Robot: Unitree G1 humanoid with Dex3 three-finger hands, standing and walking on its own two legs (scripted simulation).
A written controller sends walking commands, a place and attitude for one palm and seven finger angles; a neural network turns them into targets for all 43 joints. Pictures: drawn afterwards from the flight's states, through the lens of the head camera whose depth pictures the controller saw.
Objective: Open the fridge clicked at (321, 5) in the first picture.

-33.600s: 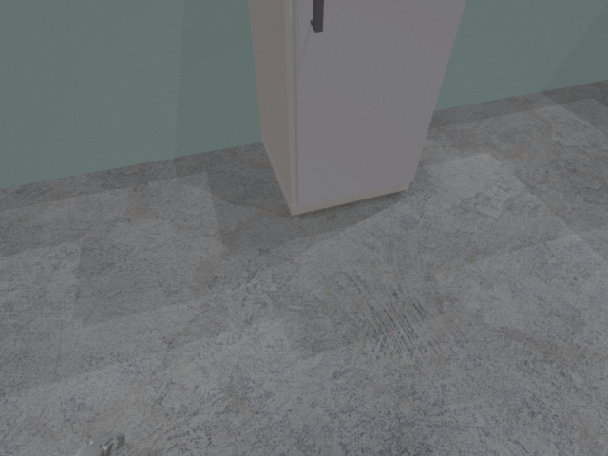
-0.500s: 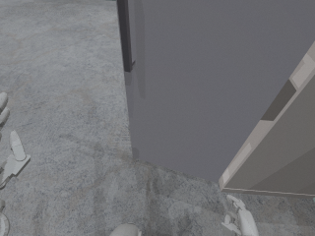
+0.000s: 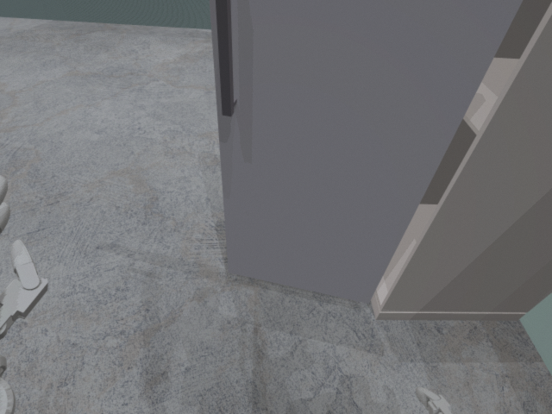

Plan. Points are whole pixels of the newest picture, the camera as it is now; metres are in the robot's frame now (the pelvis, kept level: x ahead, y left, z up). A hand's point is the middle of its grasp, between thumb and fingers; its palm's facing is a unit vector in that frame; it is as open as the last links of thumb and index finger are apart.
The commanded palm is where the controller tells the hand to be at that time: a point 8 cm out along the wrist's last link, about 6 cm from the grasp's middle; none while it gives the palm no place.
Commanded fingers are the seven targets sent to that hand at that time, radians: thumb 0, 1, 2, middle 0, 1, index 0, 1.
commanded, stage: stop stepping back and stand still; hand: left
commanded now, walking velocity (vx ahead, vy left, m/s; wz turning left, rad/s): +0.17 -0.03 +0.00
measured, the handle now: (228, 31) +0.75 +0.15 +0.25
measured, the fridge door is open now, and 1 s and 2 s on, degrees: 76 76 76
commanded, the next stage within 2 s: let the arm hang, fingers relaxed in 0.22 s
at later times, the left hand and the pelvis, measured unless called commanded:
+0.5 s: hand (126, 388) +0.18 +0.23 -0.08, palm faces +0.08 -0.92 -0.38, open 7.4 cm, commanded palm none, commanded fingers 0.00 0.90 0.90 -0.20 -0.30 -0.20 -0.30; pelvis +0.00 +0.00 -0.01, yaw +2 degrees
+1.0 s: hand out of the picture +0.06 +0.24 -0.15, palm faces -0.03 -0.95 -0.33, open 7.3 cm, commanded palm none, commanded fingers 0.00 0.90 0.90 -0.20 -0.30 -0.20 -0.30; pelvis +0.02 +0.00 +0.02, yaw +1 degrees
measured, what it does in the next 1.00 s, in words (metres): stands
